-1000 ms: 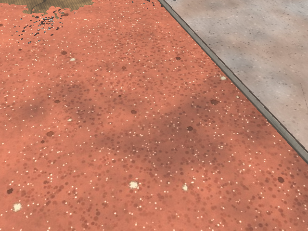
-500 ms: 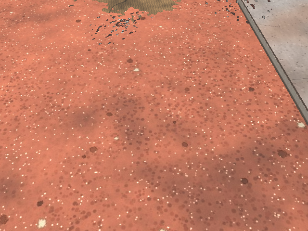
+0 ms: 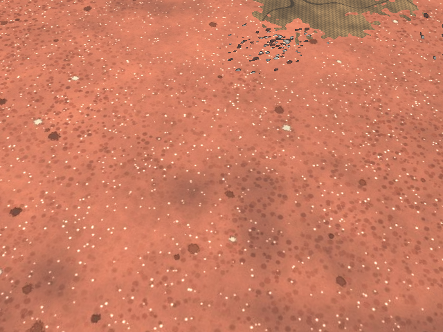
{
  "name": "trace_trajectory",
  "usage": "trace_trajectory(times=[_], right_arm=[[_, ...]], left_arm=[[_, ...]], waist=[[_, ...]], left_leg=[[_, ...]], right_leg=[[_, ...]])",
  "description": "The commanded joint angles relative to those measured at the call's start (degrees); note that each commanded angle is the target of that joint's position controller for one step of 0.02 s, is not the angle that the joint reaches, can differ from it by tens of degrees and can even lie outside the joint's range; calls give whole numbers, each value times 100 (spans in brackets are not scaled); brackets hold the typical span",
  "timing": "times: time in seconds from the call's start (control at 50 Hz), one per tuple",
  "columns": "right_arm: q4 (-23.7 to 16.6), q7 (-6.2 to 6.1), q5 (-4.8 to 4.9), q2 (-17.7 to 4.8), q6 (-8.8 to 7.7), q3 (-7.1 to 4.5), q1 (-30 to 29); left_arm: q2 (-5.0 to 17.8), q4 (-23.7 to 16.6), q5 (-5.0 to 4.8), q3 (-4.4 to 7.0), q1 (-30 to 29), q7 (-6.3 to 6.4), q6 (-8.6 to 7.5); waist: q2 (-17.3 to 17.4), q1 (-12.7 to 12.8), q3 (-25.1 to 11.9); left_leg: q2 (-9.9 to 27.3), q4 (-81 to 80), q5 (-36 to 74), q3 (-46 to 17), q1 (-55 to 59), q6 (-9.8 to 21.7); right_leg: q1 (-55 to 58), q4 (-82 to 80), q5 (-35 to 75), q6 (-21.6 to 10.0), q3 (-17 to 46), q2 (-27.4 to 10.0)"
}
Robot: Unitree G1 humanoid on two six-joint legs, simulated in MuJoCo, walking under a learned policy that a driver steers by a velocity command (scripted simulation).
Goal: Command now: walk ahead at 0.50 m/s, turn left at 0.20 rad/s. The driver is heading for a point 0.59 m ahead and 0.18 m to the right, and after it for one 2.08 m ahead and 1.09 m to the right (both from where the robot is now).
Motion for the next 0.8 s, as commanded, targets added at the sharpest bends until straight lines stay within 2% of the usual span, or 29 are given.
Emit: trace_trajectory(times=[0.02,0.08,0.14,0.18,0.22,0.28,0.3,0.32,0.34,0.36,0.38,0.4,0.42,0.44,0.46,0.48,0.52,0.58,0.64,0.7,0.72,0.76,0.78,0.8], right_arm=[[-337,-63,-33,-649,-206,-127,-91],[-155,-175,-79,-689,-210,-105,42],[-39,-265,-107,-696,-177,-68,72],[76,-300,-128,-736,-166,-57,150],[139,-327,-116,-792,-111,-73,58],[120,-415,-27,-886,55,-121,-143],[77,-461,2,-913,116,-133,-234],[22,-496,19,-896,171,-122,-325],[-126,-506,-74,-856,144,-78,-236],[-249,-409,-299,-277,88,79,442],[-152,-297,-167,-555,25,86,595],[-248,-257,7,-808,40,31,155],[-309,-289,-8,-823,103,21,-188],[-341,-345,-70,-816,188,1,-403],[-407,-376,-87,-794,270,-19,-411],[-417,-389,-90,-674,324,1,-336],[-375,-440,-79,-491,324,44,-198],[-352,-485,-72,-507,334,43,-270],[-405,-473,-47,-547,315,15,-454],[-438,-415,-5,-590,209,-22,-503],[-427,-389,13,-602,169,-38,-450],[-315,-332,29,-651,104,-98,-96],[-294,-340,-44,-951,100,-193,97],[-325,-370,-225,-1510,162,-321,8]], left_arm=[[430,-118,56,123,486,7,134],[331,-243,79,80,93,27,166],[139,-313,51,-6,-272,-62,114],[125,-386,17,-25,-464,-134,112],[249,-496,11,6,-541,-202,126],[456,-656,86,83,-386,-335,121],[553,-613,100,133,-40,-361,115],[722,-485,98,227,563,-352,96],[1155,-500,155,341,1060,-279,100],[1514,-626,224,365,1016,-202,147],[1163,-710,203,284,1056,-170,194],[958,-918,128,264,616,-134,261],[744,-1008,30,205,308,-85,354],[638,-1082,-13,153,138,-46,439],[644,-1127,19,146,34,-22,494],[691,-1183,73,167,-48,-16,543],[813,-1254,128,232,8,34,593],[957,-1349,60,307,48,135,670],[953,-1449,48,320,-16,182,763],[922,-1504,55,327,40,188,840],[913,-1526,45,329,38,190,864],[867,-1571,-23,319,-43,204,916],[692,-1590,-31,270,74,209,923],[452,-1767,-43,216,52,180,887]], waist=[[353,196,-601],[395,102,-310],[497,-105,-296],[525,-229,-325],[592,-229,-297],[662,-79,-396],[680,81,-560],[512,377,-838],[-132,536,-1395],[-1461,-14,-1968],[-1067,203,-2836],[-590,280,-2311],[42,228,-1703],[331,149,-1250],[198,-16,-993],[-49,-108,-850],[-393,-102,-925],[-489,-6,-1206],[-664,89,-1100],[-812,166,-1031],[-842,147,-1013],[-822,-84,-965],[-462,-88,-1021],[1183,126,-762]], left_leg=[[1598,-1402,2072,-1320,713,1030],[1412,-1374,3439,-579,690,743],[1199,-1307,3506,32,697,342],[1341,-1264,3365,98,900,285],[1530,-1025,3441,90,1341,308],[1771,-205,4276,1,1935,304],[1726,315,4666,25,1975,223],[1462,1252,4610,208,1816,17],[994,2842,2949,417,877,-337],[-205,4883,-2535,234,-1255,-791],[-125,5742,-2869,-864,-1733,-807],[165,5807,-2416,-942,-2100,-763],[381,5480,-1995,-817,-2210,-767],[530,5032,-1744,-753,-2100,-787],[599,4521,-1597,-726,-1761,-781],[546,4006,-1503,-602,-1498,-801],[425,3218,-1432,-469,-1207,-907],[396,2577,-1005,-573,-1019,-1010],[357,2083,-819,-626,-911,-1002],[302,1467,-907,-637,-746,-898],[281,1138,-877,-613,-607,-835],[314,-46,-297,-484,155,-647],[1006,-441,-212,-957,799,-402],[2225,-780,283,-2342,1101,331]], right_leg=[[-493,-379,647,91,66,-292],[-669,-1344,1486,170,-41,-162],[-171,-2652,2667,53,-239,117],[10,-3064,3001,3,-258,270],[-161,-3261,2617,-68,-210,356],[-279,-3445,1489,-272,-370,541],[67,-3603,1313,-357,-491,700],[844,-4112,1869,-519,-536,879],[2204,-4116,4184,-923,547,148],[3995,-3865,6678,-2095,2777,-1294],[4444,-4190,5604,-2479,3511,-1485],[3941,-4347,4365,-2238,2964,-1222],[3226,-4546,3326,-1902,2493,-929],[2433,-4774,2621,-1707,2242,-733],[1790,-4959,2066,-1580,2090,-515],[1408,-5070,1857,-1473,1928,-294],[1257,-5061,2075,-1435,1730,-104],[1345,-5004,1376,-1335,1869,-77],[1248,-5058,350,-1176,2154,-3],[1438,-4964,165,-1089,2496,-4],[1488,-4904,206,-1054,2595,10],[1277,-4641,219,-842,2557,246],[783,-4152,-311,-585,2284,532],[-422,-2896,-1283,-236,1105,1402]])
Velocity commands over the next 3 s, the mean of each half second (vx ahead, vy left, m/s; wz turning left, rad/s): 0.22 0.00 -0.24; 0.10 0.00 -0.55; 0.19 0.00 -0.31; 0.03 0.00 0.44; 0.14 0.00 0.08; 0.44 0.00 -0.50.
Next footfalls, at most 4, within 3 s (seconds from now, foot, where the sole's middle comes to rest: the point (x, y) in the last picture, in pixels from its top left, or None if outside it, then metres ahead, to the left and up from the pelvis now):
0.34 right None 0.32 -0.13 -0.77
0.78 left None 0.35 0.09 -0.77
1.26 right None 0.30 -0.22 -0.77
1.80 left None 0.45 -0.04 -0.77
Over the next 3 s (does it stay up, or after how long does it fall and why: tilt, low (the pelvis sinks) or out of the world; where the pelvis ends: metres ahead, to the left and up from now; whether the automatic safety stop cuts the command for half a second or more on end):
stays up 0.60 -0.22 -0.01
